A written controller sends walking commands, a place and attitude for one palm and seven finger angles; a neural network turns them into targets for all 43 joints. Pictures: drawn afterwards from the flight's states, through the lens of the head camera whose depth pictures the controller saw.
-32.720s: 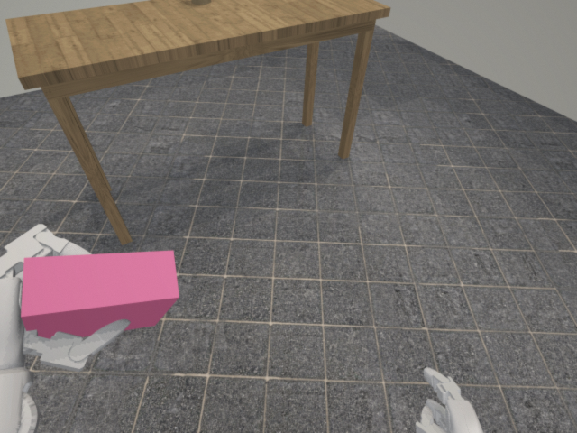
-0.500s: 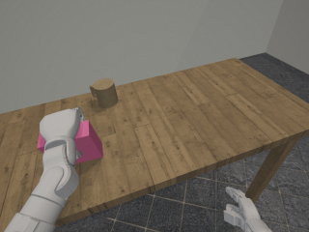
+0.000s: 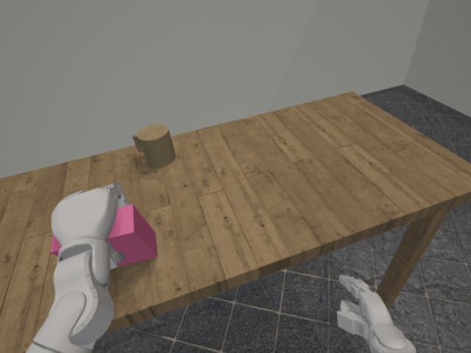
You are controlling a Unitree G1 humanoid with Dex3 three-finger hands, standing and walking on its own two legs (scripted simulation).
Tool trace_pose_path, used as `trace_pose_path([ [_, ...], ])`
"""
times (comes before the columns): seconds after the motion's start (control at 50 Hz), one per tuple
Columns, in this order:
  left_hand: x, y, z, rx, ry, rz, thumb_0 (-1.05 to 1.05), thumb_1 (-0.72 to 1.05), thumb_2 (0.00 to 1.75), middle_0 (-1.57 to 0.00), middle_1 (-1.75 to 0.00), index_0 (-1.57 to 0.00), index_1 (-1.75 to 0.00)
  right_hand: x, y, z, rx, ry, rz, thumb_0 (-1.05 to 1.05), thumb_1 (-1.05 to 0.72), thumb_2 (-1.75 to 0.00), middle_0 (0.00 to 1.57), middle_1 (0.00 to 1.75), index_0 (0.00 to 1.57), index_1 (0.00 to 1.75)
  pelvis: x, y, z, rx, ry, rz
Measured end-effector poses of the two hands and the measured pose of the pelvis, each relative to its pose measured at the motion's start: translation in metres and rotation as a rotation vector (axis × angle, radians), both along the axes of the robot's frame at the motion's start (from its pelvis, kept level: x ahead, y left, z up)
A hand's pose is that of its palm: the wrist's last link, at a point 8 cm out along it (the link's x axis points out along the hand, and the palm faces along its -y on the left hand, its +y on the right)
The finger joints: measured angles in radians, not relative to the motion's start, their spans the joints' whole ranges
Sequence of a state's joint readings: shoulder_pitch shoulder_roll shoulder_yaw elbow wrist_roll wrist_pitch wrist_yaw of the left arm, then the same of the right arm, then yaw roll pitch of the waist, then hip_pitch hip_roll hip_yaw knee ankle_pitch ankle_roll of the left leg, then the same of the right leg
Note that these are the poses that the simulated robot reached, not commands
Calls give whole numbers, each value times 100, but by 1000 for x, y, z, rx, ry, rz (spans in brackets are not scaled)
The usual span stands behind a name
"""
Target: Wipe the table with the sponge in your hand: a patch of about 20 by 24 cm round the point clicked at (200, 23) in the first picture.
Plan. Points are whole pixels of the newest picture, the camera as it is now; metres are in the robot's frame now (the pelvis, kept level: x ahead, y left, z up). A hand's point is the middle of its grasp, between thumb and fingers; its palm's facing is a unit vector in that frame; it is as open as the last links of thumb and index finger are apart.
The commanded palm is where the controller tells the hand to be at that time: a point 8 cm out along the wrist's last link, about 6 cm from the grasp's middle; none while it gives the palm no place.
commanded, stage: slide across to the third lane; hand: left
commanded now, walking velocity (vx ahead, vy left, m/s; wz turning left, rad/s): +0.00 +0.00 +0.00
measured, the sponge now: (115, 245) +0.27 +0.26 +0.07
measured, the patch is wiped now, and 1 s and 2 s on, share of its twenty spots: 0.65 0.70 0.80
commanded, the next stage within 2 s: wipe forward along the third lane in 0.74 s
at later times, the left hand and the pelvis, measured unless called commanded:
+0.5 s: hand (116, 235) +0.25 +0.23 +0.13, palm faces +0.15 -0.06 -0.99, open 9.4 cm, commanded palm +0.22 +0.19 +0.17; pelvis -0.02 -0.01 +0.00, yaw +1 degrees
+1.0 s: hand (148, 221) +0.28 +0.18 +0.13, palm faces +0.13 -0.07 -0.99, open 9.3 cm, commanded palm +0.26 +0.17 +0.17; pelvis -0.03 -0.02 +0.00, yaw +2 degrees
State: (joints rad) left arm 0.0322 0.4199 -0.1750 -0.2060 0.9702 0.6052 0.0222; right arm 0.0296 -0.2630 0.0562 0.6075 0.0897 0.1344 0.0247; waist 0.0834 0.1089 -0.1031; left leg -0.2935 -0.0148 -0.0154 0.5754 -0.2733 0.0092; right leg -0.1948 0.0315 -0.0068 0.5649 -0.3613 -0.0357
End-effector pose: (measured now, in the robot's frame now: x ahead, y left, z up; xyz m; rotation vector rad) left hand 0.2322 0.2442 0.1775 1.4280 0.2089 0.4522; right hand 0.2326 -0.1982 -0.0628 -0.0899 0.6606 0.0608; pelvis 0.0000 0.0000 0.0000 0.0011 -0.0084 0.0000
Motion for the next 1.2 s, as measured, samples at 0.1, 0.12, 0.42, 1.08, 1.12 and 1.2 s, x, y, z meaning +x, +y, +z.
trace_pose_path([
  [0.1, -11, -6, 0, -7, -15, -5, 2, -40, 105, -61, -150, -75, -142, -2, -5, 2, 1, -12, -5, 1, -90, -90, 19, 30, 20, 30, -3, -4, 0, 2, -7, -2],
  [0.12, -13, -7, 0, -7, -16, -7, 2, -40, 105, -61, -150, -75, -142, -2, -6, 2, -1, -14, -6, 1, -90, -90, 19, 30, 20, 30, -4, -4, 0, 2, -8, -3],
  [0.42, -12, -19, 1, 8, 11, -4, 2, -43, 105, -65, -147, -79, -139, -7, -8, 2, -15, -45, 9, 1, -90, -90, 19, 30, 20, 30, -16, -14, 0, 7, -31, 17],
  [1.08, 29, -64, 0, 21, 64, -66, 1, -49, 106, -75, -139, -86, -133, -18, -12, -5, -7, -8, 29, 1, -90, -90, 20, 30, 20, 30, -27, -23, -2, 16, -37, 34],
  [1.12, 33, -63, 0, 18, 78, -56, 1, -50, 107, -76, -138, -86, -133, -22, -16, -7, -16, 3, 17, 1, -90, -90, 20, 30, 20, 30, -28, -25, -2, 17, -35, 33],
  [1.2, 42, -63, 2, 22, 100, -39, 1, -52, 107, -79, -135, -87, -133, -30, -25, -12, -32, 24, -5, 1, -90, -90, 20, 30, 20, 30, -30, -27, -2, 18, -31, 34],
])
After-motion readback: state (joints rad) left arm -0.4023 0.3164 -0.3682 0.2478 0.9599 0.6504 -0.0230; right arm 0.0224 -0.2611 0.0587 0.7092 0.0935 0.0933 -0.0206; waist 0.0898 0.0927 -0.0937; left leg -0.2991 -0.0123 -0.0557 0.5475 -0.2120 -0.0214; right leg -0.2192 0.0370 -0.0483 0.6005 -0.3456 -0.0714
